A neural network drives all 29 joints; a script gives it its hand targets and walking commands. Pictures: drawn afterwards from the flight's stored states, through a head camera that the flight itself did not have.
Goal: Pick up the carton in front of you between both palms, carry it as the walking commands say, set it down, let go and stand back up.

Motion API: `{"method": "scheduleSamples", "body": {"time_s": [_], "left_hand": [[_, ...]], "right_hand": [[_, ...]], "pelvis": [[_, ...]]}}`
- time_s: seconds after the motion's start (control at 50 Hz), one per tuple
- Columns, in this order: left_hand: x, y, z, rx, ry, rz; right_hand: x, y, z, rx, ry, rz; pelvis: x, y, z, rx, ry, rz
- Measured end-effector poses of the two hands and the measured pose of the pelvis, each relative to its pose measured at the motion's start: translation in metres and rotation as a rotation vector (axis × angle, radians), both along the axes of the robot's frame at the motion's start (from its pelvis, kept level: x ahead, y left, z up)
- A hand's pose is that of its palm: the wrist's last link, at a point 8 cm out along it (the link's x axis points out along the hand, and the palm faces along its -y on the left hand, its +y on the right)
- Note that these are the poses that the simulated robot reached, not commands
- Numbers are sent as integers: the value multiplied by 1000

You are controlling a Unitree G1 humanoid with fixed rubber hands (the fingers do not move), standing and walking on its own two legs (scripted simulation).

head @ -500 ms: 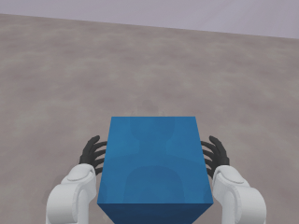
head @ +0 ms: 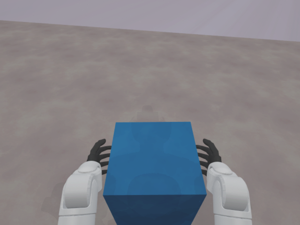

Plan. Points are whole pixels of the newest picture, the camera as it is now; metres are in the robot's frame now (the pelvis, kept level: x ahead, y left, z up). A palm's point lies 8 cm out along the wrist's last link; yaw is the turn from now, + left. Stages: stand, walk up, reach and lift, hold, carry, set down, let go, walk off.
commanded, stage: carry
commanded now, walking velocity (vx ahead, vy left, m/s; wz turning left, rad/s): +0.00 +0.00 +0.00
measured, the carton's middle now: (153, 176) +0.27 -0.01 -0.02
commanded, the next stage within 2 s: hold in 1.04 s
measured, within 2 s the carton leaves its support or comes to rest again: neither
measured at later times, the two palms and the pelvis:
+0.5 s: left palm (99, 169) +0.27 +0.14 +0.02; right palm (208, 166) +0.28 -0.16 +0.03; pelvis -0.02 -0.01 +0.00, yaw +0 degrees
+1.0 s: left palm (98, 162) +0.28 +0.15 +0.04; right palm (207, 162) +0.29 -0.15 +0.04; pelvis -0.01 +0.00 +0.00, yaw +0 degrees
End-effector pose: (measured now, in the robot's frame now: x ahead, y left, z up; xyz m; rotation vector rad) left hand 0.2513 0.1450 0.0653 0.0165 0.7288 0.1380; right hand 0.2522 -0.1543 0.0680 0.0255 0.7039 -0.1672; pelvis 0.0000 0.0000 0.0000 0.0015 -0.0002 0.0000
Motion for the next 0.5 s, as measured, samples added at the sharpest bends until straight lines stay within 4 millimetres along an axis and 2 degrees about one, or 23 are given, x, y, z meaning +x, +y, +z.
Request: {"method": "scheduleSamples", "body": {"time_s": [0.14, 0.34, 0.5], "left_hand": [[-2, 0, -19, 22, -1, -5], [11, 0, -41, 44, -6, -15], [20, -2, -43, 26, -45, -11]], "right_hand": [[2, 0, -18, -30, -1, 29], [17, 1, -40, -58, -6, 58], [26, -1, -38, -60, -47, 48]], "pelvis": [[-14, -3, -1, -2, 16, 1], [-21, -4, -2, 1, 21, 5], [-19, -6, -3, 0, 37, 1]]}}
